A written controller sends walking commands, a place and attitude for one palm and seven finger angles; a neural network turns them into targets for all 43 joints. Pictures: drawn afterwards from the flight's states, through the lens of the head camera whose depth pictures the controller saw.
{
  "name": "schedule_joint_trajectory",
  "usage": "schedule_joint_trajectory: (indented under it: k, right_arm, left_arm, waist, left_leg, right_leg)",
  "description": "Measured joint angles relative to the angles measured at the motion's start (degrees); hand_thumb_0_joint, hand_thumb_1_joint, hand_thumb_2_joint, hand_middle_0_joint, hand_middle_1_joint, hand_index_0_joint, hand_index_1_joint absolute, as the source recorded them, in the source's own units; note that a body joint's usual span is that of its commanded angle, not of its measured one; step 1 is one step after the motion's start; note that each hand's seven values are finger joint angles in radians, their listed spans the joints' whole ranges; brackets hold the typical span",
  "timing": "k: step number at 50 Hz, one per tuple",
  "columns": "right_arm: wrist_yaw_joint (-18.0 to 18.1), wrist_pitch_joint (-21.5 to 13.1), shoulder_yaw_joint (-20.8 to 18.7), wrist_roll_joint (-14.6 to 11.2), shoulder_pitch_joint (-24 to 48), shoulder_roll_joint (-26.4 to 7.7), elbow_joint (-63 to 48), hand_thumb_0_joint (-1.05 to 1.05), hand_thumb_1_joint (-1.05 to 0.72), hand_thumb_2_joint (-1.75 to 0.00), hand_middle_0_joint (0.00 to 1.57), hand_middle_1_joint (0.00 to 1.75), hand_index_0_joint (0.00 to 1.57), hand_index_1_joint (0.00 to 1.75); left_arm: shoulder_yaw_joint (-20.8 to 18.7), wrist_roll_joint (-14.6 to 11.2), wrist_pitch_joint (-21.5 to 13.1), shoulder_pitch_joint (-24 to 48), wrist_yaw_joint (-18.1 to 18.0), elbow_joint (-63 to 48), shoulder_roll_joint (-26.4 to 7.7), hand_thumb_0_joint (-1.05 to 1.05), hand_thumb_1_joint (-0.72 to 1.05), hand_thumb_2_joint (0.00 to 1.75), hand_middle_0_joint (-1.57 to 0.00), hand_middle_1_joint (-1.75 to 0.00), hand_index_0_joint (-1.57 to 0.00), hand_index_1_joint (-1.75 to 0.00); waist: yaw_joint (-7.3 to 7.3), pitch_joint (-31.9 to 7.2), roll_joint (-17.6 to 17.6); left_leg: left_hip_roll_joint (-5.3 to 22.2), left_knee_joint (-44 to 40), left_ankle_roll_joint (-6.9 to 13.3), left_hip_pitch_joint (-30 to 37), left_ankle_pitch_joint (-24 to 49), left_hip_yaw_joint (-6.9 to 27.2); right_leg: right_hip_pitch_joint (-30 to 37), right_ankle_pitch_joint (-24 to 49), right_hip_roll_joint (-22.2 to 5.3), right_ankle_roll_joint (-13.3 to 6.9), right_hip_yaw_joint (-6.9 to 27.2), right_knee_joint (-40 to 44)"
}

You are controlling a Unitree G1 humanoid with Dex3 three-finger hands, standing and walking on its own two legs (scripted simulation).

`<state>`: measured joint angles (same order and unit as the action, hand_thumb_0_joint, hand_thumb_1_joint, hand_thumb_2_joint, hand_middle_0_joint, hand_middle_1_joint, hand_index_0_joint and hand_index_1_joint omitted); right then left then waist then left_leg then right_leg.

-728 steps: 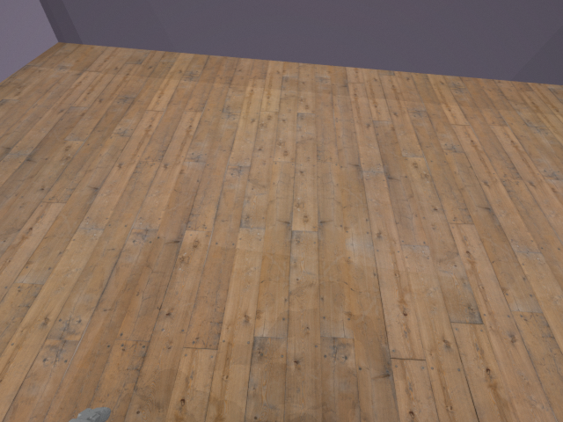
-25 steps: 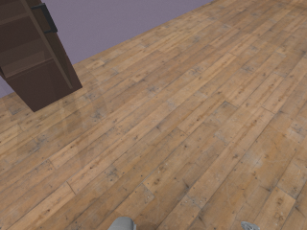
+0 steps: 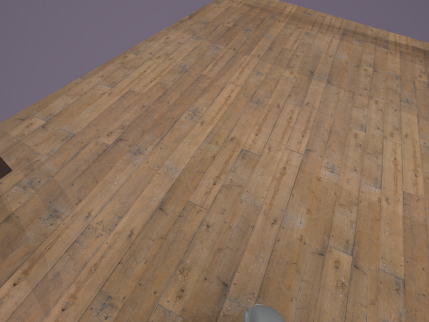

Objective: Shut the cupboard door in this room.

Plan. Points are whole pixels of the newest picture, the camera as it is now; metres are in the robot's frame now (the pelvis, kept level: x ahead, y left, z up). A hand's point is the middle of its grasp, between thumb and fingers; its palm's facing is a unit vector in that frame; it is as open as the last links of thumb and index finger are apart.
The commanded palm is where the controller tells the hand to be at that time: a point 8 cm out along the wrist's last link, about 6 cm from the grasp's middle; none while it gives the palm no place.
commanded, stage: walk around to get in front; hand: left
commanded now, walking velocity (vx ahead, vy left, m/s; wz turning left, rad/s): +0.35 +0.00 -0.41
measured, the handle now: out of the picture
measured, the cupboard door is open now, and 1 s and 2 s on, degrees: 75 75 75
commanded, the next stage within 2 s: none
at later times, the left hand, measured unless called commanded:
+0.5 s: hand (183, 231) +0.35 +0.10 -0.17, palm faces -0.18 -0.96 -0.23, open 7.1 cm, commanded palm none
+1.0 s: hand (196, 176) +0.53 +0.09 -0.18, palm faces -0.18 -0.97 -0.15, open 7.4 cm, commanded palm none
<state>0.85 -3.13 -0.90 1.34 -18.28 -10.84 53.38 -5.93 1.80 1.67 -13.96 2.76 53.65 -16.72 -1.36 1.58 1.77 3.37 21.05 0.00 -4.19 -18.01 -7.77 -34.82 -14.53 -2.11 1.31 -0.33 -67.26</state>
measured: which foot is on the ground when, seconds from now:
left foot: down 0.00-0.26, up 0.28-0.72, down 0.74-1.00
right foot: up 0.00-0.24, down 0.26-0.74, up 0.76-1.00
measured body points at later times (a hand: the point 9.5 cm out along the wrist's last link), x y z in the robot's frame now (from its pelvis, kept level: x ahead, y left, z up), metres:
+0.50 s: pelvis +0.22 -0.07 -0.01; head +0.26 -0.08 +0.44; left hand +0.36 +0.15 -0.15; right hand +0.18 -0.29 -0.17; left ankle +0.29 +0.09 -0.68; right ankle +0.21 -0.13 -0.74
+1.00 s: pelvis +0.46 -0.08 +0.00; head +0.48 -0.07 +0.45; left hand +0.54 +0.14 -0.16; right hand +0.41 -0.31 -0.15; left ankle +0.46 +0.04 -0.74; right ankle +0.47 -0.23 -0.67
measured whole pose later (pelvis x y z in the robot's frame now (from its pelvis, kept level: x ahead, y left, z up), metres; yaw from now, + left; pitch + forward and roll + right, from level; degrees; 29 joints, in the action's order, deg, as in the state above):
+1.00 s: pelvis +0.46 -0.08 +0.00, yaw -15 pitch -1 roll +0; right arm 0.6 -3.7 -2.7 1.4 -17.7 -9.0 61.4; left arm -3.5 1.4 -0.1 -14.4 1.4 60.6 -10.3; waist -1.2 2.5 1.9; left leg 3.6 22.8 0.2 -5.9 -15.4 -11.8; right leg -32.4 -13.8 -7.4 1.2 -3.3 -60.3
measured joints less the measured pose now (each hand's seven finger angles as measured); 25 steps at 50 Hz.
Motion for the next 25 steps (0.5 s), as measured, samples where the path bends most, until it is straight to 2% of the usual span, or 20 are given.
schedule_joint_trajectory:
  k: [3, 6, 10, 12, 13, 14, 16, 18, 20, 22, 25]
  right_arm:
    - [0.3, -0.4, 0.0, 0.1, -3.7, 0.6, 2.4, 0.01, -0.90, -0.90, 0.20, 0.30, 0.20, 0.30]
    - [0.5, -0.4, -0.1, 0.4, -7.0, 1.1, 4.8, 0.01, -0.90, -0.90, 0.20, 0.30, 0.20, 0.30]
    - [0.4, 0.1, -0.4, 0.5, -10.4, 1.2, 7.6, 0.01, -0.90, -0.90, 0.20, 0.30, 0.20, 0.30]
    - [0.3, 0.5, -0.5, 0.2, -12.1, 1.4, 9.1, 0.01, -0.90, -0.90, 0.20, 0.30, 0.20, 0.30]
    - [0.1, 0.9, -0.5, -0.1, -12.8, 1.6, 9.9, 0.01, -0.90, -0.90, 0.20, 0.30, 0.20, 0.30]
    - [0.0, 1.4, -0.5, -0.5, -12.4, 1.7, 10.5, 0.01, -0.90, -0.90, 0.20, 0.30, 0.20, 0.30]
    - [0.0, 2.2, -0.6, -1.1, -10.4, 1.9, 10.9, 0.01, -0.90, -0.90, 0.20, 0.30, 0.20, 0.30]
    - [-0.1, 2.5, -0.9, -0.8, -7.8, 2.0, 10.3, 0.01, -0.91, -0.90, 0.20, 0.30, 0.20, 0.30]
    - [-0.1, 2.6, -1.1, -0.3, -4.9, 2.0, 8.7, 0.02, -0.91, -0.90, 0.20, 0.30, 0.20, 0.30]
    - [-0.2, 2.6, -1.2, 0.0, -2.1, 2.0, 6.7, 0.01, -0.91, -0.90, 0.20, 0.30, 0.20, 0.30]
    - [-0.8, 2.4, -1.4, 0.1, 1.5, 2.2, 4.4, 0.01, -0.91, -0.90, 0.20, 0.30, 0.20, 0.30]
  left_arm:
    - [0.3, 0.0, 0.3, 2.9, 0.0, -0.5, 0.2, 0.01, 0.91, 0.90, -0.19, -0.30, -0.19, -0.30]
    - [1.0, -0.1, 0.5, 6.5, 0.2, -0.7, 1.1, 0.01, 0.91, 0.90, -0.19, -0.30, -0.19, -0.30]
    - [2.4, -0.3, -0.3, 11.1, 0.3, -1.2, 2.6, 0.01, 0.91, 0.90, -0.19, -0.30, -0.19, -0.30]
    - [3.1, -0.3, -1.6, 12.5, 0.2, -1.5, 3.1, 0.01, 0.91, 0.90, -0.19, -0.30, -0.19, -0.30]
    - [3.3, -0.2, -2.6, 12.8, 0.0, -1.5, 3.3, 0.01, 0.91, 0.90, -0.19, -0.30, -0.19, -0.30]
    - [3.5, -0.3, -3.6, 13.1, -0.4, -1.4, 3.6, 0.01, 0.91, 0.90, -0.19, -0.30, -0.19, -0.30]
    - [4.0, -1.1, -4.5, 12.8, -1.0, -1.0, 4.3, 0.01, 0.91, 0.90, -0.19, -0.30, -0.20, -0.30]
    - [4.3, -1.6, -4.6, 11.3, -1.5, 0.0, 5.1, 0.00, 0.91, 0.90, -0.20, -0.30, -0.20, -0.30]
    - [4.4, -1.4, -4.4, 9.3, -2.1, 1.6, 5.9, 0.00, 0.91, 0.90, -0.20, -0.30, -0.20, -0.30]
    - [3.3, -2.0, -4.6, 7.1, -3.0, 2.6, 6.3, -0.01, 0.93, 0.90, -0.20, -0.30, -0.20, -0.30]
    - [2.8, -1.5, -4.7, 4.8, -3.2, 3.9, 5.1, -0.02, 0.95, 0.90, -0.20, -0.30, -0.20, -0.30]
  waist:
    - [1.08, 0.9, 0.0]
    - [2.50, 2.2, -0.3]
    - [4.68, 4.3, -0.9]
    - [5.20, 4.9, -0.7]
    - [5.12, 5.1, -0.5]
    - [5.16, 5.7, -0.6]
    - [5.64, 6.5, -0.6]
    - [5.47, 6.3, -0.7]
    - [5.19, 5.4, -1.1]
    - [4.85, 4.3, -1.6]
    - [3.93, 2.5, -2.5]
  left_leg:
    - [0.8, -1.2, -0.6, 3.2, -1.8, -2.2]
    - [1.6, -2.1, -1.4, 6.4, -3.9, -4.4]
    - [3.0, -1.3, -3.3, 10.1, -7.8, -7.2]
    - [4.2, 4.8, -4.1, 10.2, -10.6, -8.0]
    - [5.1, 12.1, -4.1, 8.2, -11.5, -7.6]
    - [5.7, 23.3, -3.7, 4.1, -12.4, -5.1]
    - [4.6, 43.6, -2.8, -5.4, -11.2, 1.1]
    - [4.3, 52.9, -2.2, -13.4, -7.3, 3.5]
    - [5.3, 52.4, -2.3, -19.7, -4.5, 4.0]
    - [6.3, 47.4, -2.7, -24.3, -2.7, 4.2]
    - [7.2, 38.7, -3.2, -27.9, 1.4, 4.0]
  right_leg:
    - [-2.9, 2.4, -1.6, 0.2, -1.0, 1.2]
    - [-2.9, 4.0, -2.2, -0.2, -3.5, 9.4]
    - [1.5, 2.7, 0.0, -2.6, -7.6, 24.3]
    - [6.3, 3.9, 1.9, -4.4, -9.5, 31.2]
    - [8.3, 6.5, 2.4, -6.5, -9.8, 32.9]
    - [8.2, 5.5, 2.7, -7.8, -9.8, 30.6]
    - [9.7, 1.0, 3.1, -8.2, -9.5, 28.4]
    - [12.9, -0.6, 3.7, -7.7, -8.9, 30.5]
    - [16.0, -0.1, 4.3, -7.1, -8.1, 33.9]
    - [18.6, -0.1, 4.7, -7.3, -7.5, 36.8]
    - [22.1, -0.6, 5.2, -7.2, -6.8, 40.1]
